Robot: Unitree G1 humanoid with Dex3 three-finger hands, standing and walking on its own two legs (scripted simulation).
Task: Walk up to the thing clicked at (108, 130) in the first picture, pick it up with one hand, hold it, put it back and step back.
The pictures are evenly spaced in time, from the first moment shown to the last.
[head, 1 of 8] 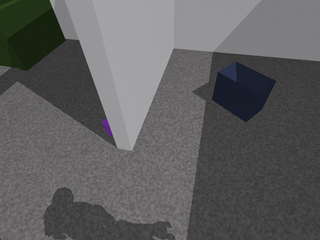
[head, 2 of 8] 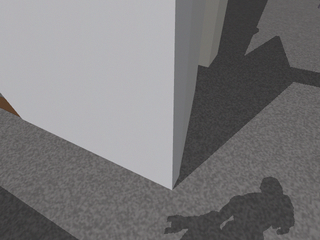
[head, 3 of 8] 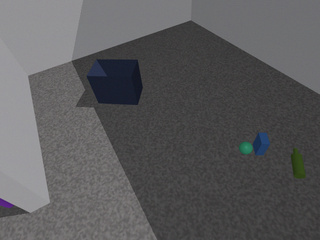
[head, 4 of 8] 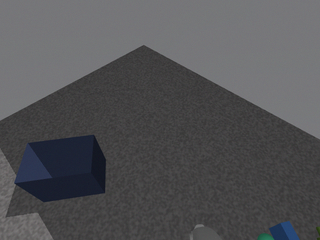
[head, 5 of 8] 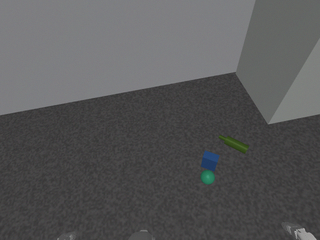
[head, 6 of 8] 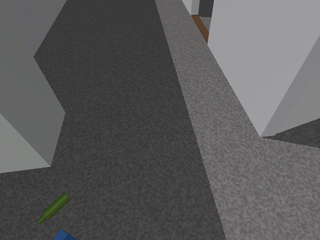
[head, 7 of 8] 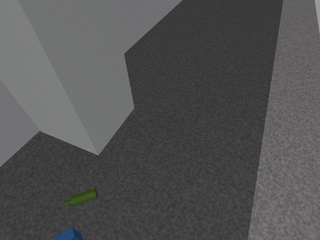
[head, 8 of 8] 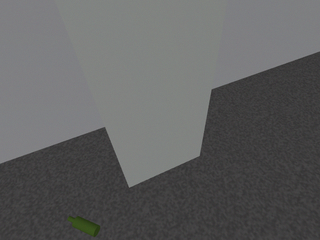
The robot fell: no
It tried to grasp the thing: no
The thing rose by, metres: 0.00
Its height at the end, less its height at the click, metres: +0.00
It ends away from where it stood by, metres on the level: 0.00
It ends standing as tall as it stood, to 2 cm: yes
